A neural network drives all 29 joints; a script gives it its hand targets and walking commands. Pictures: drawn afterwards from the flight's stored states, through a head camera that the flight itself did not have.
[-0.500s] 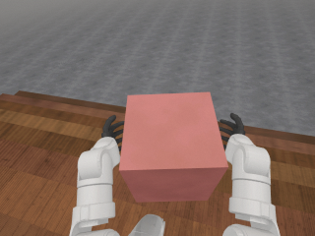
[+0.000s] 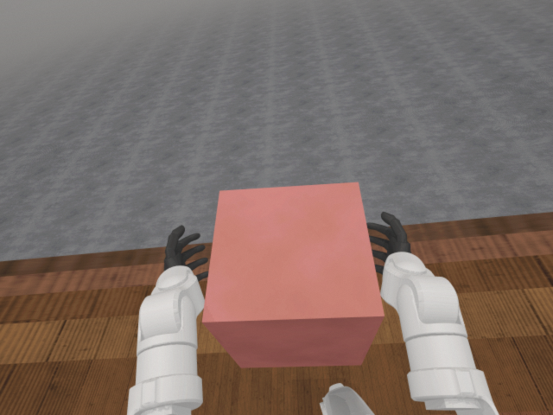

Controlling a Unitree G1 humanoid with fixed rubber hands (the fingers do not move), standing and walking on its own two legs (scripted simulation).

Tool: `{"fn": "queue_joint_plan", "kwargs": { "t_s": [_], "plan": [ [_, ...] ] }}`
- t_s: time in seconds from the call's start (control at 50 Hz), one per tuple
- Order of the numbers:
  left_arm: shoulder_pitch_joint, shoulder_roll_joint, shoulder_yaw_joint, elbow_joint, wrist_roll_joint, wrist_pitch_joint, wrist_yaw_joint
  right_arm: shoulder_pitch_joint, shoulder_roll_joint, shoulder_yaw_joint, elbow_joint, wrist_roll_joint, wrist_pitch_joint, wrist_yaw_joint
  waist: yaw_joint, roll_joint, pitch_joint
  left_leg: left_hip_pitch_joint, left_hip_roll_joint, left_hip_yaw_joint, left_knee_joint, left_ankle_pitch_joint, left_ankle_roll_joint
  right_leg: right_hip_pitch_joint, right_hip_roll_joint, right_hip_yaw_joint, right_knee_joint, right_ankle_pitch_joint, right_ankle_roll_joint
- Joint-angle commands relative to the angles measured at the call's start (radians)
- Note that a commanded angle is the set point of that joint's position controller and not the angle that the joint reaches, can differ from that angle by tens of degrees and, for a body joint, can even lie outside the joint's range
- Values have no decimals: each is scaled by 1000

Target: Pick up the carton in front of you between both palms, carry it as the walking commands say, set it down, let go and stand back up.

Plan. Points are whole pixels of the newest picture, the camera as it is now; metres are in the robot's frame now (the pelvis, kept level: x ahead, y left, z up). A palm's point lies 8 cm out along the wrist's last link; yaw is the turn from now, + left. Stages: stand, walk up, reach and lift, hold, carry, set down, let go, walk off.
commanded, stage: carry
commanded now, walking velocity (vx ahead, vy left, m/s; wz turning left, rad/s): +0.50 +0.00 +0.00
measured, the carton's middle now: (294, 283) +0.33 -0.04 +0.00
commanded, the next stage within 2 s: none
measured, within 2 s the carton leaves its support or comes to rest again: neither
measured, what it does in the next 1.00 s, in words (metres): goes down: right foot 0.18 m lower, then left foot 0.18 m lower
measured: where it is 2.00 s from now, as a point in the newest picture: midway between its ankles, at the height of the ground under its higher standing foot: (325, 246)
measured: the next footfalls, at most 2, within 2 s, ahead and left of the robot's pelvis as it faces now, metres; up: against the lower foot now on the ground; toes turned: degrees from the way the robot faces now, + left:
right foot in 0.10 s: +0.21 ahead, -0.16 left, -0.18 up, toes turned +1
left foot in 0.54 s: +0.55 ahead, -0.12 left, -0.35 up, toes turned -3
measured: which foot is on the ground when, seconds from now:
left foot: down 0.00-0.10, up 0.12-0.52, down 0.54-0.86, up 0.88-1.00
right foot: up 0.00-0.08, down 0.10-0.54, up 0.56-0.84, down 0.86-1.00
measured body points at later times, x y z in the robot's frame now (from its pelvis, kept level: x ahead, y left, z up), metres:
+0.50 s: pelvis +0.40 -0.15 -0.23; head +0.39 -0.17 +0.22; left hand +0.71 +0.00 -0.19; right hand +0.71 -0.32 -0.20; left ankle +0.54 -0.08 -0.93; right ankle +0.19 -0.17 -0.80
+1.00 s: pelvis +0.81 -0.26 -0.48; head +0.81 -0.26 -0.03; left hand +1.11 -0.09 -0.46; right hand +1.15 -0.41 -0.46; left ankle +0.75 -0.13 -1.05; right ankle +0.79 -0.32 -1.18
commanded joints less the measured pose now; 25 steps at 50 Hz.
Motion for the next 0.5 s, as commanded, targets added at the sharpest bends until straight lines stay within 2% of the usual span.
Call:
{"fn": "queue_joint_plan", "kwargs": {
  "t_s": [0.0,0.02,0.04,0.06,0.08,0.1,0.12,0.14,0.16,0.18,0.2,0.22,0.24,0.26,0.28,0.3,0.32,0.34,0.36,0.38,0.4,0.42,0.44,0.46,0.48],
  "plan": [
    [-437,-598,-472,-33,-103,-34,-36,-447,805,480,-59,94,-56,32,200,14,-254,-314,163,-66,143,213,12,693,2,-220,-455,562,-9],
    [-471,-620,-517,-57,-121,-31,-41,-419,787,446,-45,56,-64,23,272,79,-272,-325,185,-17,266,497,-13,799,-2,-222,-464,412,-21],
    [-437,-611,-535,-61,-122,-29,-42,-415,773,416,-42,15,-67,15,353,-60,-292,-320,144,25,606,494,-38,846,-55,-167,-571,263,-79],
    [-441,-612,-555,-42,-131,-28,-39,-419,751,391,-40,-24,-65,4,312,-325,-256,-471,57,56,913,-112,-83,879,-170,-65,-468,626,-78],
    [-460,-593,-593,-29,-169,-30,-27,-326,682,309,34,-85,-63,-10,247,-361,-305,-672,67,-62,932,-90,-88,995,-257,243,-309,638,-86],
    [-478,-616,-628,-73,-195,-47,-9,-291,658,259,33,-99,-80,-21,205,-341,-335,-700,96,-68,858,40,-80,921,-318,405,-361,468,-157],
    [-476,-673,-648,-85,-206,-68,0,-312,705,275,18,-77,-103,-16,246,-183,-320,-665,137,-75,705,86,-70,816,-287,466,-405,307,-204],
    [-500,-727,-687,-125,-236,-79,-8,-387,738,283,-18,-50,-132,-5,246,-114,-269,-617,154,-74,571,113,-71,690,-226,435,-395,408,-187],
    [-515,-738,-683,-134,-248,-84,-18,-402,765,288,32,-38,-150,2,261,-47,-268,-590,167,-103,375,220,-50,667,-151,329,-347,480,-150],
    [-542,-754,-711,-154,-263,-94,-29,-385,780,283,39,-32,-170,11,239,-141,-342,-570,176,-123,285,238,-32,686,-193,352,-306,415,-179],
    [-550,-765,-740,-132,-266,-103,-43,-378,795,287,46,-29,-190,21,253,-92,-363,-579,187,-111,208,367,-30,700,-225,385,-296,417,-222],
    [-564,-797,-764,-128,-277,-118,-61,-416,805,303,-2,-23,-213,34,238,-161,-385,-499,164,-65,172,428,-25,649,-233,376,-300,458,-244],
    [-573,-817,-781,-142,-293,-130,-76,-431,802,304,-32,-19,-232,41,246,-158,-411,-470,159,-77,139,405,-21,661,-223,329,-272,532,-243],
    [-581,-813,-787,-142,-305,-142,-82,-453,793,309,-39,-12,-245,45,270,-120,-432,-531,173,-84,179,558,-11,734,-208,291,-193,554,-234],
    [-508,-787,-784,-145,-292,-159,-76,-400,771,331,-29,-18,-257,43,311,-88,-433,-615,176,-60,97,735,1,818,-148,229,-136,473,-179],
    [-420,-748,-770,-100,-259,-162,-70,-343,741,333,-8,-28,-263,40,315,-100,-409,-606,164,-42,-5,773,3,816,-102,175,-121,460,-144],
    [-345,-727,-745,-48,-219,-167,-59,-304,743,351,23,-44,-267,35,316,-54,-351,-611,124,-22,-190,843,9,804,-21,152,-94,366,-104],
    [-314,-720,-743,-28,-206,-169,-48,-291,710,341,10,-58,-275,29,305,-63,-330,-543,95,21,-293,882,12,783,6,104,-56,395,-80],
    [-281,-699,-726,-7,-188,-172,-39,-252,687,341,27,-57,-274,30,315,27,-285,-354,69,67,-438,1092,11,621,40,40,-13,294,-61],
    [-294,-712,-720,-16,-186,-175,-37,-298,679,348,-35,-49,-285,31,304,-30,-243,-199,43,118,-531,1144,13,530,62,-25,-28,288,-42],
    [-289,-707,-693,-12,-171,-181,-32,-326,678,359,-64,-29,-283,37,296,-108,-236,-48,35,163,-521,1133,12,420,49,-54,-2,264,-47],
    [-325,-701,-696,-29,-180,-182,-29,-338,670,351,-78,-34,-274,36,209,-191,-258,104,22,182,-382,1117,35,328,-9,-91,105,375,-50],
    [-327,-692,-693,-26,-191,-181,-23,-332,643,340,-73,-28,-257,35,112,-166,-283,266,3,205,-349,1045,50,208,-26,-149,281,511,-52],
    [-349,-655,-686,-40,-181,-178,-14,-259,600,328,-43,-37,-245,28,-79,-15,-356,512,59,165,-390,1110,124,90,3,-235,673,497,6],
    [-402,-615,-672,-103,-173,-174,3,-245,585,323,-11,-27,-241,19,-155,256,-264,688,169,-53,-515,1045,229,-214,141,-295,1033,-311,79]
  ]
}}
